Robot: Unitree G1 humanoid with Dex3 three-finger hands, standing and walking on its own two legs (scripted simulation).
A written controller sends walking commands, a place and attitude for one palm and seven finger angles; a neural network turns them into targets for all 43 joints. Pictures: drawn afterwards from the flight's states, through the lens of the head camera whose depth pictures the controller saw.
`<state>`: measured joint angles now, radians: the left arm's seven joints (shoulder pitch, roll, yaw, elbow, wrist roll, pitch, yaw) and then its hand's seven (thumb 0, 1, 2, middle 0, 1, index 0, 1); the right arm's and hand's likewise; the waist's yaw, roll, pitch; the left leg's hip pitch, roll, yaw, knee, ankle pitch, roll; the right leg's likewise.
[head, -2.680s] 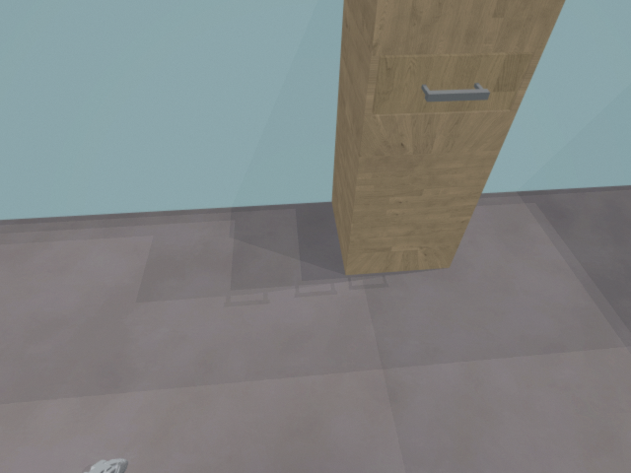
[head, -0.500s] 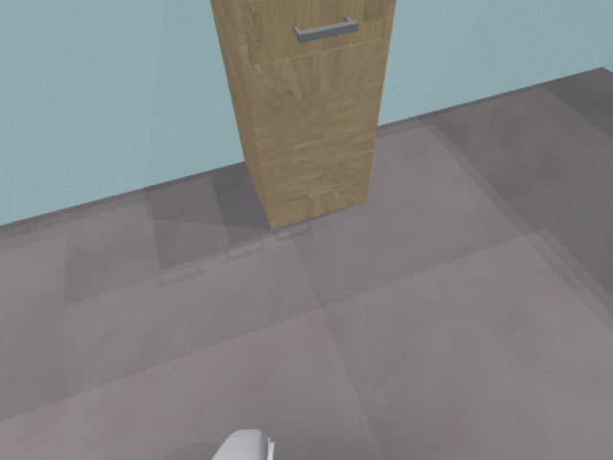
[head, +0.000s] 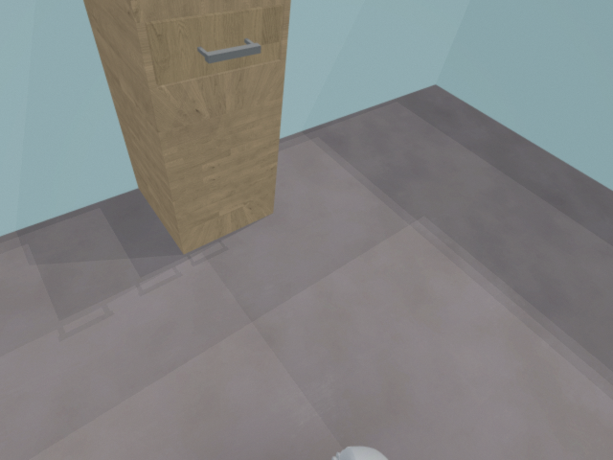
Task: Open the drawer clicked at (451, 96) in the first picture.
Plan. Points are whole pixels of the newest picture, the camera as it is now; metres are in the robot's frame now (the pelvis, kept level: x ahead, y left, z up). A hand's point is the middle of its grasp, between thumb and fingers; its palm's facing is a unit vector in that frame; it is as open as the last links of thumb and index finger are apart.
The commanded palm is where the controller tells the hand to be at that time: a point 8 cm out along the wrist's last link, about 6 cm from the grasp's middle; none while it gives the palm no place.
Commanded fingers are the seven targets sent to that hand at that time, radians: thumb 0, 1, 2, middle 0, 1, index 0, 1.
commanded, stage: walk to a spot facing it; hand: left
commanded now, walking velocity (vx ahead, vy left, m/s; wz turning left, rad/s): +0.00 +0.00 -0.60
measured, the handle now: (229, 49) +1.05 +0.30 +0.02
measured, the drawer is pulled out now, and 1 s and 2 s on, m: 0.00 0.00 0.00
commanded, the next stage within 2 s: none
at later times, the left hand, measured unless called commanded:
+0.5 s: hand (248, 422) +0.20 +0.09 -0.16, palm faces -0.30 -0.93 -0.22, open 7.4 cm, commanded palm none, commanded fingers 0.00 0.90 0.90 -0.20 -0.30 -0.20 -0.30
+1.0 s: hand (260, 324) +0.38 +0.10 -0.18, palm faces -0.47 -0.87 -0.16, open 7.4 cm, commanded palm none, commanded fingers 0.00 0.90 0.90 -0.20 -0.30 -0.20 -0.30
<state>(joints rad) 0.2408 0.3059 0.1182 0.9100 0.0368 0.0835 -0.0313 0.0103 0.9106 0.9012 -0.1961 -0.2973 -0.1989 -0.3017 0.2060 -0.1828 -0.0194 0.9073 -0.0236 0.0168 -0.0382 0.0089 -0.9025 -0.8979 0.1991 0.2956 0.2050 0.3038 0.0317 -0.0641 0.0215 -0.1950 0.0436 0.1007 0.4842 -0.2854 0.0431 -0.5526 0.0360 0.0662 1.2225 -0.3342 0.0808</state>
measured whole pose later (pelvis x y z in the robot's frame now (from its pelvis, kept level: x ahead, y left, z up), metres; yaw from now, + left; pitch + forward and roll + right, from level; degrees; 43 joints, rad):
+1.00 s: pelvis +0.26 -0.06 +0.00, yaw -34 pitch -2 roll -3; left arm 0.30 0.24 0.10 1.02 0.03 0.01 -0.03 0.01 0.91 0.90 -0.19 -0.30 -0.20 -0.30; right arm 0.27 -0.15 -0.04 0.98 -0.03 -0.08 -0.03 0.00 -0.93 -0.90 0.20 0.30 0.21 0.30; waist 0.02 -0.04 0.03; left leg -0.21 0.10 0.24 0.50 -0.26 0.05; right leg -0.52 -0.05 -0.02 1.27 -0.25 0.00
